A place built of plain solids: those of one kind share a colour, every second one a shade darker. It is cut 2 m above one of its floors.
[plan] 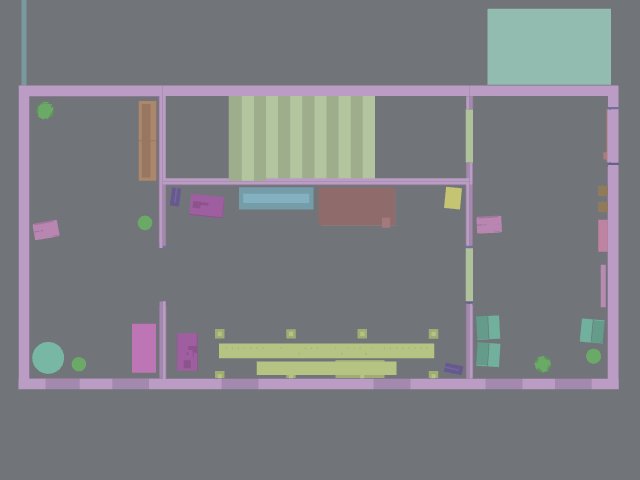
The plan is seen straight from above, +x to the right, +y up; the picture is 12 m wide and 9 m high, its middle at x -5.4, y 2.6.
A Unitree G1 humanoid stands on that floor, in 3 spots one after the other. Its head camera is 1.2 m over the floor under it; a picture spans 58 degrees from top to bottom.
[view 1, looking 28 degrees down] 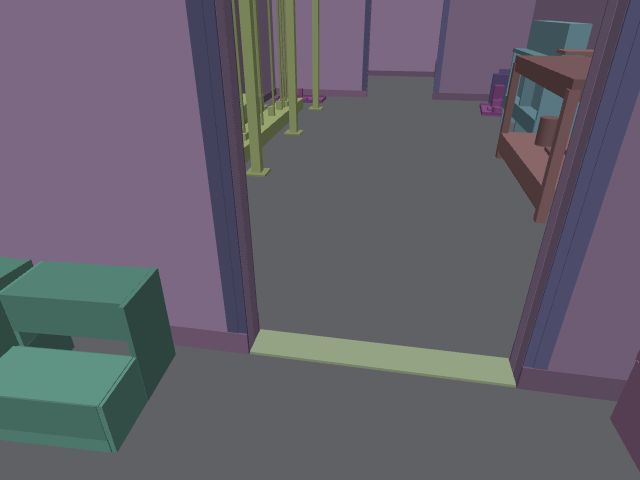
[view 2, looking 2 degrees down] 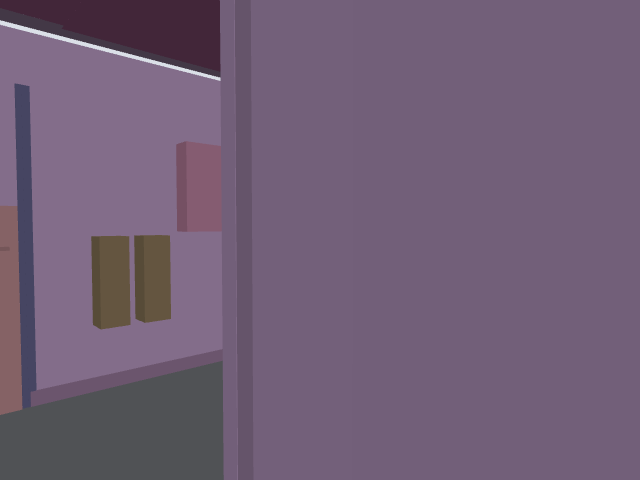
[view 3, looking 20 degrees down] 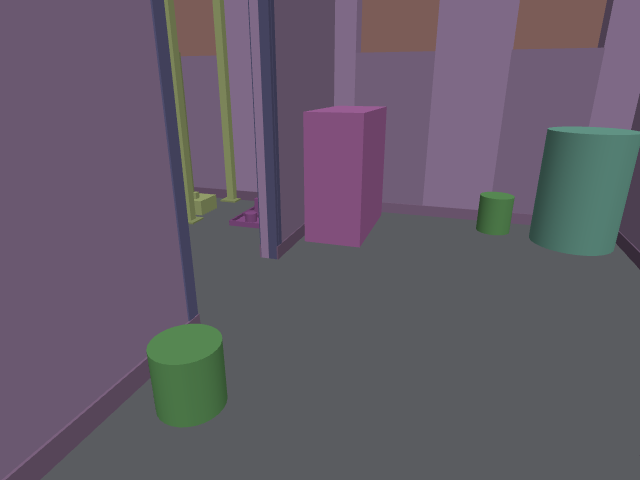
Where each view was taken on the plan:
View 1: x -1.30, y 1.95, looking -170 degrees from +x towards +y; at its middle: ground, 2.56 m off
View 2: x -3.37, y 4.53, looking -43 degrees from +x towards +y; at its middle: wall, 0.97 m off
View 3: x -9.60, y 4.10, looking -72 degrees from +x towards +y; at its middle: cupboard_steel_low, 3.43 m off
